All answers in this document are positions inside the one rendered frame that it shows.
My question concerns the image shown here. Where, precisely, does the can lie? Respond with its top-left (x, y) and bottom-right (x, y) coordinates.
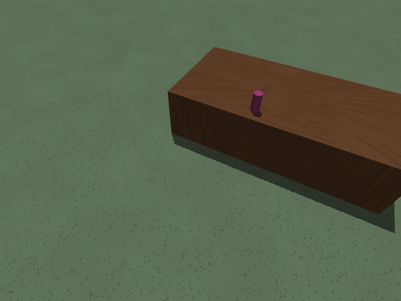
top-left (250, 90), bottom-right (263, 113)

